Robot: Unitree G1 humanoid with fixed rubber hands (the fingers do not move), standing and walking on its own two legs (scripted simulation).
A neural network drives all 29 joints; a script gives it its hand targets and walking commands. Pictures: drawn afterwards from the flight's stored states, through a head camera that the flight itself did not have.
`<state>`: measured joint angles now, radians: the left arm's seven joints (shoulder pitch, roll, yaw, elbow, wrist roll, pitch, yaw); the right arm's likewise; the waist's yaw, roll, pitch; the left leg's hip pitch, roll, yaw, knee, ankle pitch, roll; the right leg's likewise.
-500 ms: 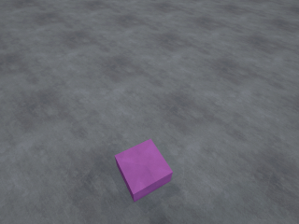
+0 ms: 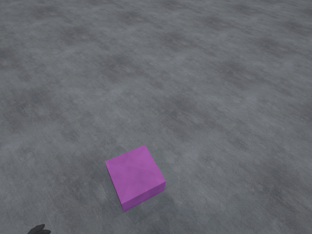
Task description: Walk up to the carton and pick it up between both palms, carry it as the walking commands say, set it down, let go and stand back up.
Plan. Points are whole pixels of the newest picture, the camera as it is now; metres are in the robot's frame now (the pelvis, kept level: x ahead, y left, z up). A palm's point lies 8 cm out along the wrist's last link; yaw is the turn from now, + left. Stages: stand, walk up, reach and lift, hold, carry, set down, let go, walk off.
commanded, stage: walk up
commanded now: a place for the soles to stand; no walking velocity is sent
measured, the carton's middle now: (134, 176) +0.56 +0.11 -0.65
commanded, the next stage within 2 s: none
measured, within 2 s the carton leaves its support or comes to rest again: neither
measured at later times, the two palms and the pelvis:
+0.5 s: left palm out of the picture +0.10 +0.24 -0.10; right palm out of the picture +0.17 -0.43 -0.07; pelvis +0.07 -0.10 +0.00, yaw +12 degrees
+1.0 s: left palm out of the picture +0.06 +0.15 -0.09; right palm (293, 173) +0.35 -0.44 -0.09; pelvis +0.13 -0.18 +0.00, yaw +22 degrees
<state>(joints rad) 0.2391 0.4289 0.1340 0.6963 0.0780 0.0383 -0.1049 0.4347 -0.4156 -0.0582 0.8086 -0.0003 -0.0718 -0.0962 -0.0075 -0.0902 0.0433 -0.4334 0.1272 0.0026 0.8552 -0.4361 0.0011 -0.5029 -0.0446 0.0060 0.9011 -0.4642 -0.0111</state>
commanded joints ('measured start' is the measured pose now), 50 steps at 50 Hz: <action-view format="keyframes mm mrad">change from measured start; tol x32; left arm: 1 57 336 107 -66 -20 -30 44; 50 -64 177 -4 8 -85 -40 136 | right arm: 1 -106 -258 -51 -40 -4 3 -51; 15 317 -442 -121 24 -50 -43 -69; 27 -183 -319 -81 -78 -62 -9 -46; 50 -80 -292 -69 -38 -7 22 5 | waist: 1 126 -40 40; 24 10 303 -40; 28 221 -280 69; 50 -60 251 -218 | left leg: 1 -479 -108 -91 485 -87 58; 12 -48 -123 159 -121 139 32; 15 482 195 -527 -348 241 240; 25 -228 139 -386 -333 -107 234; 28 -629 -200 -36 416 -233 55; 46 127 -170 90 -134 258 107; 50 263 228 -679 -374 342 457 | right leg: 1 248 -287 452 -715 -278 -46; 12 320 -199 -38 -270 626 -122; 18 -300 -79 155 456 -124 71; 27 373 -10 9 -196 -138 13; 30 -28 -285 531 -734 -311 -10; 36 445 -265 231 -331 633 -78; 45 298 -239 32 -199 891 33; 48 -107 32 -99 352 639 182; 49 -183 69 14 501 -146 150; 50 -122 3 145 518 -232 140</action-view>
